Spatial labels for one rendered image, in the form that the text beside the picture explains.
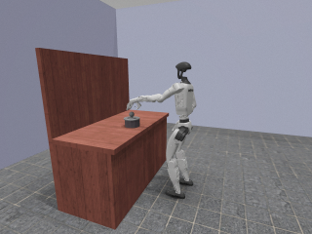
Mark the robot right thigh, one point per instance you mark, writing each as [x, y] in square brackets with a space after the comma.
[180, 154]

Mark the pot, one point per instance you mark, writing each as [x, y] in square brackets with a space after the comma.
[132, 124]

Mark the robot thigh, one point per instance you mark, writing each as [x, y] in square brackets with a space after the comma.
[180, 154]
[173, 143]

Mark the right robot hand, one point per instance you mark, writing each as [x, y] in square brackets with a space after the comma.
[176, 125]

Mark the left robot upper arm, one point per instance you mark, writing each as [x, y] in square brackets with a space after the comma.
[176, 88]

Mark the robot left forearm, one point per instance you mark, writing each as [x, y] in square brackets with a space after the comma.
[152, 98]

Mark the robot left thigh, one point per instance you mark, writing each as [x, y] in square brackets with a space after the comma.
[173, 143]

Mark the table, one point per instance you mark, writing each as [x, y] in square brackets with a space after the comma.
[100, 167]

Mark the lid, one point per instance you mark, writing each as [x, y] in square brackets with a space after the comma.
[129, 118]

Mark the left robot hand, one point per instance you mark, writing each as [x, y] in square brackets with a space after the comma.
[131, 103]

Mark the right robot upper arm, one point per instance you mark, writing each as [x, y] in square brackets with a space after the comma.
[194, 104]

